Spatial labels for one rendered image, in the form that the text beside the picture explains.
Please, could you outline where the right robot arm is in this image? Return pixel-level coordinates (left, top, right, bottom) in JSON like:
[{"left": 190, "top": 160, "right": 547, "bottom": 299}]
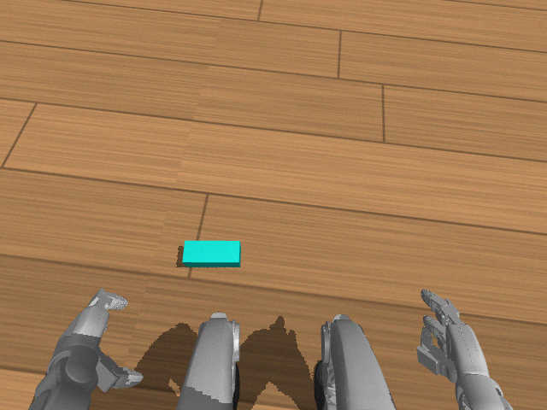
[{"left": 456, "top": 374, "right": 514, "bottom": 410}]

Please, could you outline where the left robot arm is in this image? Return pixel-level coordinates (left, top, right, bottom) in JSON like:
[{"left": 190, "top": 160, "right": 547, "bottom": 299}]
[{"left": 28, "top": 345, "right": 99, "bottom": 410}]

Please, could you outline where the left robot hand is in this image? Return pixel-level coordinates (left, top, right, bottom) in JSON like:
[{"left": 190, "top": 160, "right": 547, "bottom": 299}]
[{"left": 53, "top": 288, "right": 143, "bottom": 392}]

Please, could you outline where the carton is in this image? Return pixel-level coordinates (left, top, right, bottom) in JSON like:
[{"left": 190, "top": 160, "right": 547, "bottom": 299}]
[{"left": 182, "top": 241, "right": 241, "bottom": 267}]

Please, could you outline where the right robot hand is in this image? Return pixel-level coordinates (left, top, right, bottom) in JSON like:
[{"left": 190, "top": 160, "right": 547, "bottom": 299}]
[{"left": 417, "top": 290, "right": 490, "bottom": 384}]

